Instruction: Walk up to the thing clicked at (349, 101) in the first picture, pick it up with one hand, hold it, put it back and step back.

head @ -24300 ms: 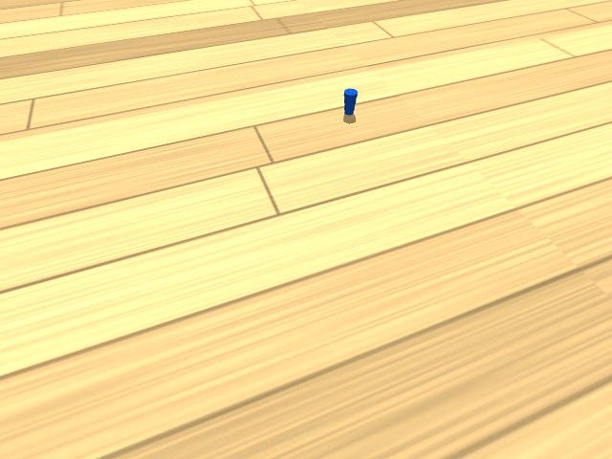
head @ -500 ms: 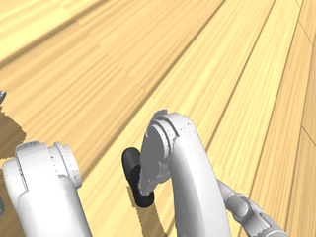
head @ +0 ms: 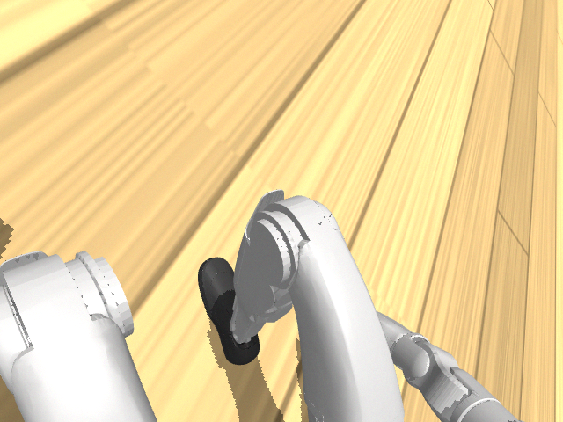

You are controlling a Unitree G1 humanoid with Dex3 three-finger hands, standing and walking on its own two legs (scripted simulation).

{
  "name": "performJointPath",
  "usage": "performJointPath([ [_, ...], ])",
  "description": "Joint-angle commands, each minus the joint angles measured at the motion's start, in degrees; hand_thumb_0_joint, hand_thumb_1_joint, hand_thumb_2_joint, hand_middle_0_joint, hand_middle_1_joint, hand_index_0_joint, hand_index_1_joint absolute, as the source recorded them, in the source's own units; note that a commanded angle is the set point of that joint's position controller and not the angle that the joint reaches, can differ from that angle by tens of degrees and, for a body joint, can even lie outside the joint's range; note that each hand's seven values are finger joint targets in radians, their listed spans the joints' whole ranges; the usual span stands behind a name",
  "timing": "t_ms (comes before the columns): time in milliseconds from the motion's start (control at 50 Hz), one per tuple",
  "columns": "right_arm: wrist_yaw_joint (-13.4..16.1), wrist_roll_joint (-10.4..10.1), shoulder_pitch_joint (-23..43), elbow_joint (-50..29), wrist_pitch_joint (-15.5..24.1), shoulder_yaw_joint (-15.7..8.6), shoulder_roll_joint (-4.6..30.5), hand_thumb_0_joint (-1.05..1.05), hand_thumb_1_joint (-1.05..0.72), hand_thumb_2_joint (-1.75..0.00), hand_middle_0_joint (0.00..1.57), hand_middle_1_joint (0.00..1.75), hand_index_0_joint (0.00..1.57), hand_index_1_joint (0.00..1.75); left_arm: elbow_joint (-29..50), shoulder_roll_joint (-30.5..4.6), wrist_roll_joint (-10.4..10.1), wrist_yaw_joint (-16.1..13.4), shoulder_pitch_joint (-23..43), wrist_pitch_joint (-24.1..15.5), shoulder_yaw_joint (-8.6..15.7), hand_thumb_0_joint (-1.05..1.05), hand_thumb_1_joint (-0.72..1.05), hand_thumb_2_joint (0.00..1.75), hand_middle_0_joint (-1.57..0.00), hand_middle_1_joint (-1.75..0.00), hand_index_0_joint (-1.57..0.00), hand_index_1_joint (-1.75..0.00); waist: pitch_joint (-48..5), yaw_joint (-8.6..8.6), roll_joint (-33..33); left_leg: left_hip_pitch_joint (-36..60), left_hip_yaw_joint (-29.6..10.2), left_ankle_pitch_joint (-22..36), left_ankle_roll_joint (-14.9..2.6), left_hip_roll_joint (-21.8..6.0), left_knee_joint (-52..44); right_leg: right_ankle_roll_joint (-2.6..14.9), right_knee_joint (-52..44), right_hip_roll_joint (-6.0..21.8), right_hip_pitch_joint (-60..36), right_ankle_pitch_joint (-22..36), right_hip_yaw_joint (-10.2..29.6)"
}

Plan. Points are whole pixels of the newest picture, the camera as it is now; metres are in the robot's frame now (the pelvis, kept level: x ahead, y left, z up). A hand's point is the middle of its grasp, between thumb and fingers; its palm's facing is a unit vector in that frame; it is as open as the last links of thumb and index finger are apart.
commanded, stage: lower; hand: left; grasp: from the side
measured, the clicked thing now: out of the picture +0.45 +0.26 -0.21
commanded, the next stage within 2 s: loosen in 0.06 s
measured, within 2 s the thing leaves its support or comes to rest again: rests again in 0.40 s
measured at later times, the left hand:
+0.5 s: hand out of the picture +0.45 +0.26 -0.18, palm faces +0.34 -0.94 +0.01, open 11.5 cm
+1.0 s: hand out of the picture +0.45 +0.31 -0.16, palm faces +0.41 -0.91 +0.00, open 17.3 cm
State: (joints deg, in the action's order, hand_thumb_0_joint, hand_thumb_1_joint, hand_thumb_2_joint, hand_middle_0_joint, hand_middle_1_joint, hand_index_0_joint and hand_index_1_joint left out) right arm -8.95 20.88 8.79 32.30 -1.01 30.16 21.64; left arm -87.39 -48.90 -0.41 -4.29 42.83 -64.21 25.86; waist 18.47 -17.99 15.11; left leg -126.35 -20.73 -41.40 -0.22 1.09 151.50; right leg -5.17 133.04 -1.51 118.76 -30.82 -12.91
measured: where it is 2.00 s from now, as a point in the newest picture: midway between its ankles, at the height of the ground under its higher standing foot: (170, 377)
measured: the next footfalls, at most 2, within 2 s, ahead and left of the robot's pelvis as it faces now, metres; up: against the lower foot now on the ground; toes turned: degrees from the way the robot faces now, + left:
none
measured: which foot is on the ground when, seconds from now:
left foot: down 0.00-1.00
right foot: down 0.00-1.00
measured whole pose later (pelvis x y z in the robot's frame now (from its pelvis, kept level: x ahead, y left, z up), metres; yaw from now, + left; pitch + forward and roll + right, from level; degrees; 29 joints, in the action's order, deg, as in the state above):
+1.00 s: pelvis +0.00 +0.00 +0.00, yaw +0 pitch +13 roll -20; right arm -8.3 20.3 7.5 31.2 -2.3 29.7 21.3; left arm -79.3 -51.4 -0.7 -1.4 41.1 -62.3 31.7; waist 18.1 -16.4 15.5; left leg -125.7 -21.2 -41.3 -0.5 0.7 151.2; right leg -4.7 132.2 -1.8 117.9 -30.3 -13.5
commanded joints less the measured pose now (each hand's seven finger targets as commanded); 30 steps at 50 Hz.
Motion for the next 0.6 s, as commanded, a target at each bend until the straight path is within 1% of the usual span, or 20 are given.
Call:
performJointPath([
  [0,1.0,0.6,-3.3,0.2,-0.9,-6.1,21.0,0.00,-0.90,-0.91,0.20,0.30,0.20,0.30,7.8,-8.9,-0.4,-0.2,14.0,-5.3,-0.4,0.00,0.26,1.26,-1.20,-1.35,-1.21,-1.35,-33.0,-7.80,-32.8,22.1,4.0,8.3,1.73,-3.8,-20.4,4.81,-7.0,-2.6,-18.2,8.2,-6.8],
  [60,1.0,0.8,-3.1,0.2,-1.0,-6.1,21.5,0.00,-0.90,-0.90,0.20,0.30,0.20,0.30,7.7,-9.4,0.2,-0.4,13.4,-5.4,-0.3,0.00,0.24,1.26,-1.20,-1.35,-1.21,-1.35,-32.8,-7.66,-33.8,23.8,3.3,9.1,2.16,-4.1,-21.0,4.90,-6.3,-2.5,-17.4,8.6,-7.2],
  [80,1.0,0.8,-2.9,-0.1,-1.1,-6.0,21.4,0.00,-0.90,-0.90,0.20,0.30,0.20,0.30,7.6,-8.9,0.2,-0.4,13.6,-5.5,-0.8,0.00,0.22,1.26,-1.20,-1.35,-1.21,-1.35,-32.2,-8.11,-33.7,23.6,3.1,8.6,2.12,-4.2,-21.2,4.92,-6.3,-2.6,-17.1,8.2,-7.5],
  [100,1.0,0.8,-2.9,0.0,-1.1,-5.9,21.4,0.00,-0.90,-0.90,0.20,0.30,0.20,0.30,7.5,-9.0,0.1,-0.5,13.3,-5.4,-0.4,0.00,0.23,1.26,-1.20,-1.34,-1.21,-1.35,-32.2,-7.71,-33.5,23.9,3.1,8.9,2.13,-4.2,-21.1,4.89,-6.4,-2.6,-17.4,8.5,-7.3],
  [140,1.0,0.7,-2.7,-0.2,-1.0,-5.9,21.5,0.00,-0.90,-0.90,0.20,0.30,0.20,0.30,7.3,-9.3,0.0,-0.7,13.8,-5.5,-0.5,0.00,0.22,1.24,-1.21,-1.34,-1.21,-1.34,-31.9,-8.10,-33.3,23.4,3.0,8.5,1.99,-4.2,-21.0,4.92,-6.5,-2.6,-17.2,8.2,-7.3],
  [160,0.9,0.7,-2.4,-0.4,-1.0,-5.6,21.4,0.00,-0.92,-0.90,0.20,0.30,0.20,0.30,7.5,-9.3,-0.3,-0.7,14.2,-5.6,-0.9,0.00,0.17,1.16,-1.24,-1.26,-1.24,-1.27,-31.3,-8.26,-32.7,22.2,3.1,7.4,1.73,-4.2,-20.8,4.89,-6.8,-2.7,-17.3,7.4,-7.3],
  [180,0.9,0.7,-2.5,-0.4,-0.9,-5.7,21.5,0.00,-0.92,-0.90,0.20,0.30,0.20,0.30,7.9,-9.4,-0.6,-0.7,14.4,-5.8,-0.5,0.00,0.09,1.08,-1.16,-1.18,-1.16,-1.19,-31.9,-8.14,-32.3,22.2,3.1,6.9,1.68,-4.1,-20.7,4.85,-7.1,-2.8,-17.5,7.2,-7.4],
  [200,1.0,0.7,-2.5,-0.4,-0.9,-5.7,21.6,0.00,-0.92,-0.90,0.20,0.30,0.20,0.30,7.7,-9.3,-0.7,-0.7,13.7,-5.9,0.1,0.00,0.08,1.00,-1.08,-1.10,-1.10,-1.11,-31.5,-8.01,-33.0,23.1,2.7,7.5,2.02,-4.2,-21.3,4.80,-6.6,-2.7,-17.1,7.5,-7.8],
  [220,0.8,0.8,-2.6,-0.2,-0.8,-5.5,21.5,0.00,-0.92,-0.90,0.20,0.30,0.20,0.30,8.2,-9.0,-1.1,-0.7,14.0,-6.1,-0.4,0.00,0.04,0.92,-1.01,-1.02,-1.03,-1.03,-32.2,-7.86,-33.5,23.4,2.8,7.9,1.99,-4.3,-21.1,4.87,-6.5,-2.8,-17.8,7.9,-7.4],
  [240,1.0,0.8,-2.6,-0.3,-0.7,-5.7,21.7,0.00,-0.92,-0.90,0.20,0.30,0.20,0.30,8.3,-8.7,-1.5,-0.5,13.8,-6.2,0.4,0.00,0.02,0.84,-0.99,-0.96,-1.00,-0.95,-32.8,-8.09,-33.1,24.5,2.5,9.1,2.16,-4.4,-20.9,4.71,-6.4,-2.8,-17.7,8.9,-7.7],
  [260,0.9,0.9,-2.5,-0.2,-0.7,-5.5,21.9,0.00,-0.92,-0.90,0.20,0.30,0.20,0.30,8.5,-9.5,-1.3,-0.4,14.7,-6.5,-0.2,0.00,-0.02,0.76,-0.95,-0.91,-0.97,-0.90,-32.4,-8.28,-33.9,23.9,2.6,8.3,2.14,-4.3,-20.9,4.85,-6.3,-2.8,-17.3,8.2,-7.8],
  [280,0.9,0.9,-2.3,-0.4,-0.7,-5.4,21.8,0.00,-0.92,-0.90,0.20,0.30,0.20,0.30,7.5,-9.1,-1.2,-0.3,14.4,-6.4,-0.3,0.00,-0.03,0.68,-0.92,-0.87,-0.93,-0.85,-31.4,-8.64,-33.7,23.4,2.3,7.7,2.15,-4.3,-21.4,4.86,-6.4,-2.8,-17.2,7.8,-8.1],
  [300,1.0,0.8,-1.9,-0.3,-0.7,-5.7,21.9,0.00,-0.92,-0.90,0.20,0.30,0.20,0.30,7.7,-9.2,-0.9,-0.2,14.3,-6.4,-0.4,0.00,-0.07,0.61,-0.88,-0.81,-0.90,-0.80,-29.7,-8.44,-33.4,22.9,2.2,6.3,2.16,-4.4,-21.8,4.82,-6.4,-2.6,-15.8,6.8,-8.1],
  [320,1.0,0.9,-2.3,-0.1,-0.7,-5.4,21.8,0.00,-0.92,-0.90,0.20,0.30,0.20,0.30,7.2,-9.3,-0.8,-0.2,14.5,-6.5,-0.6,0.00,-0.15,0.60,-0.80,-0.73,-0.82,-0.74,-30.4,-8.71,-33.6,23.1,2.3,6.3,2.15,-4.4,-21.5,4.82,-6.6,-2.8,-16.4,6.9,-8.1],
  [380,1.0,1.0,-2.2,-0.3,-0.8,-5.4,21.7,0.00,-0.92,-0.90,0.20,0.30,0.20,0.30,7.0,-9.4,-0.9,0.1,13.0,-6.2,-0.4,0.00,-0.36,0.42,-0.61,-0.54,-0.61,-0.54,-31.4,-7.91,-32.6,23.0,2.8,7.5,1.92,-4.3,-20.8,4.81,-7.0,-2.9,-17.4,7.6,-7.8],
  [460,1.1,0.9,-2.3,-0.4,-0.9,-5.3,21.9,0.00,-0.93,-0.91,0.20,0.30,0.20,0.30,6.0,-8.6,-1.2,0.1,12.6,-5.8,-0.3,0.00,-0.46,0.36,-0.54,-0.46,-0.54,-0.47,-30.8,-8.37,-32.1,22.8,2.3,7.7,2.01,-4.3,-21.3,4.75,-6.9,-2.9,-17.4,7.9,-8.4],
  [520,1.0,0.9,-1.8,-0.7,-1.0,-5.3,21.6,0.00,-0.93,-0.91,0.20,0.30,0.20,0.30,6.2,-8.6,-1.3,0.2,12.6,-5.8,-0.9,0.00,-0.50,0.30,-0.47,-0.38,-0.46,-0.39,-30.4,-7.94,-31.1,21.3,2.6,6.0,1.64,-4.1,-21.1,4.77,-7.3,-3.0,-17.2,6.6,-8.2],
  [540,1.0,0.8,-2.2,-0.8,-1.0,-5.3,21.7,0.00,-0.92,-0.91,0.20,0.30,0.20,0.30,5.7,-8.6,-1.3,0.2,12.1,-5.7,-0.4,0.00,-0.48,0.29,-0.44,-0.36,-0.43,-0.37,-30.6,-8.11,-31.3,21.9,2.4,6.8,1.76,-4.1,-21.1,4.70,-7.3,-3.0,-17.5,7.2,-8.3],
  [560,1.0,0.9,-2.1,-0.6,-1.0,-5.3,21.5,0.00,-0.92,-0.91,0.20,0.30,0.20,0.30,6.1,-8.2,-1.3,0.3,12.0,-5.7,-1.0,0.00,-0.49,0.27,-0.41,-0.33,-0.40,-0.34,-30.6,-7.71,-31.6,22.0,2.7,7.3,1.76,-4.0,-21.0,4.73,-7.2,-3.1,-17.8,7.5,-8.1],
  [580,1.0,0.9,-2.0,-0.8,-1.0,-5.3,21.7,0.00,-0.92,-0.91,0.20,0.30,0.20,0.30,6.0,-8.5,-1.2,0.4,11.8,-5.6,-0.6,0.00,-0.50,0.26,-0.40,-0.31,-0.39,-0.32,-31.0,-7.86,-31.7,22.3,2.5,7.1,1.87,-4.1,-21.2,4.81,-7.1,-3.1,-17.3,7.2,-8.3],
])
